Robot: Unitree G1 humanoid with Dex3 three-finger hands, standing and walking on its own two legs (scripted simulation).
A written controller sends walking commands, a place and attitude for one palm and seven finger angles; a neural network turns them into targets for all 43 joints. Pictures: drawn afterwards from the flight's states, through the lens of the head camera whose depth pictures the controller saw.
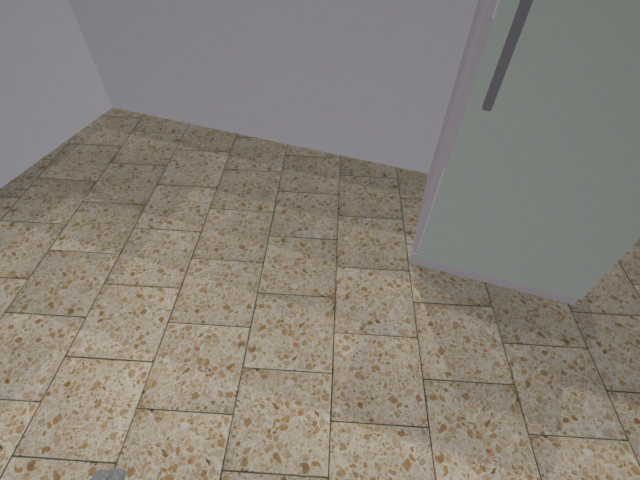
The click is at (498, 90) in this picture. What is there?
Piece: fridge door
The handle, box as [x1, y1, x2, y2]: [482, 0, 532, 110]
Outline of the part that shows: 532,0 520,0 485,97 482,109 491,109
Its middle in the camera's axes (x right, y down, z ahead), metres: +0.43 -0.50 +0.80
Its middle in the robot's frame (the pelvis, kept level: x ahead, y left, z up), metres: +0.98 -0.37 +0.23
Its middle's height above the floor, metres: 1.00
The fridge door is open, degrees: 0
